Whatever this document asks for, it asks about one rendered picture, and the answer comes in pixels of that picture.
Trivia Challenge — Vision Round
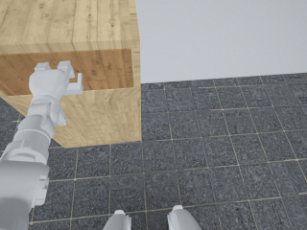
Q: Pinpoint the robot left forearm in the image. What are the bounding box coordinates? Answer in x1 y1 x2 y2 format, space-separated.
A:
0 95 61 165

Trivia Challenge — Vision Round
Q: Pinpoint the robot left hand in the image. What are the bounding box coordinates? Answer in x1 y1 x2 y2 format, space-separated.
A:
29 60 75 127

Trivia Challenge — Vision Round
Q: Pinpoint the cabinet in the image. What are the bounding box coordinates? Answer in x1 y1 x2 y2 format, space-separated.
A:
0 0 142 149

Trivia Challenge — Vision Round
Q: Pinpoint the robot left upper arm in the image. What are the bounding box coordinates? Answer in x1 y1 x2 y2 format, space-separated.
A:
0 160 50 230

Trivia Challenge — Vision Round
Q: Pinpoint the left robot thigh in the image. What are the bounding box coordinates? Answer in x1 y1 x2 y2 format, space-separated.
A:
103 214 131 230

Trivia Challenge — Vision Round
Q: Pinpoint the handle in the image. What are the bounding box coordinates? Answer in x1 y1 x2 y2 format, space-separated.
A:
63 73 83 96

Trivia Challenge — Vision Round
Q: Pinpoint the drawer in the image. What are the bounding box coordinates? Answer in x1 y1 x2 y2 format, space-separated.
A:
0 48 134 97

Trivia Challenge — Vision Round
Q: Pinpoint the right robot shin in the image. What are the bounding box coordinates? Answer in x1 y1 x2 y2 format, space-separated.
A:
171 205 183 213

